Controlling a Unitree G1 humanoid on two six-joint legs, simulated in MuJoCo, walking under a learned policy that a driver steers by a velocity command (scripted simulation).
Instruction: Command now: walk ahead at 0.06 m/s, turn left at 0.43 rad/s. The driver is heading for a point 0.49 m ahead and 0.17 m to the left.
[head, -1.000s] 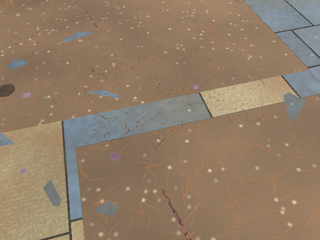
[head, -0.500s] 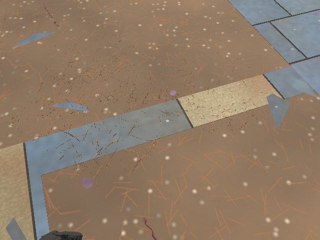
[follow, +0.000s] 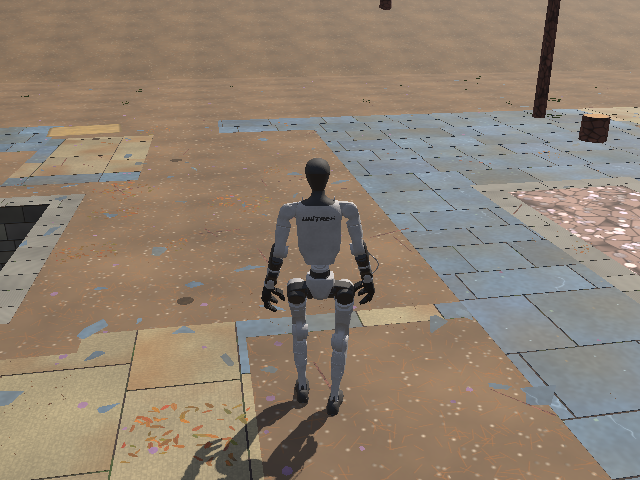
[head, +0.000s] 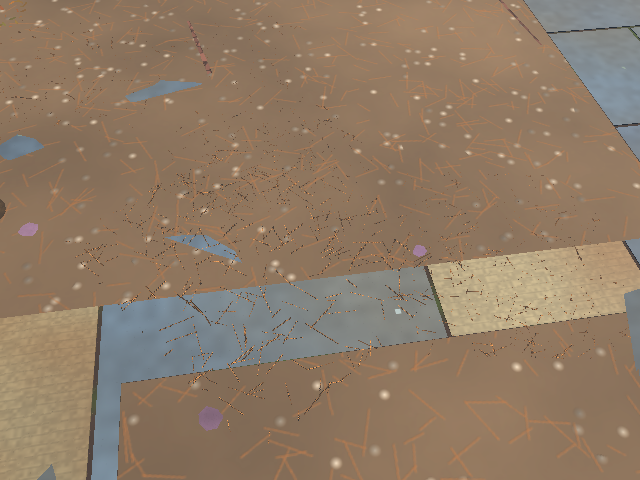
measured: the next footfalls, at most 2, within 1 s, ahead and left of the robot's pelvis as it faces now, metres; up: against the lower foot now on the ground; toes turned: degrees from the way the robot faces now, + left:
left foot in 0.04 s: +0.09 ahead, +0.09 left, +0.00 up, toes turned +4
right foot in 0.56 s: +0.09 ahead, -0.10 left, +0.00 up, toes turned +22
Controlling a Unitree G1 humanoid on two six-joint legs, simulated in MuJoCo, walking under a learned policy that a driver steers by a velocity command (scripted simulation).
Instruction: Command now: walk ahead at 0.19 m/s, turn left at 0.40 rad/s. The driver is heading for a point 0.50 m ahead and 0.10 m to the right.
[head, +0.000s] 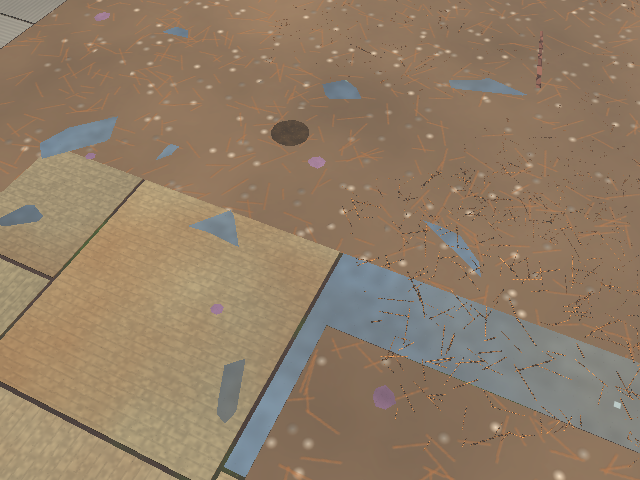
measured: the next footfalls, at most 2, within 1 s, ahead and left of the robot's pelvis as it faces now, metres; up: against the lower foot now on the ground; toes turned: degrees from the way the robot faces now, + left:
left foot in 0.04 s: +0.02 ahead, +0.10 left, +0.00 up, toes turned +2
right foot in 0.54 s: +0.38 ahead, -0.07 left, +0.00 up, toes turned +0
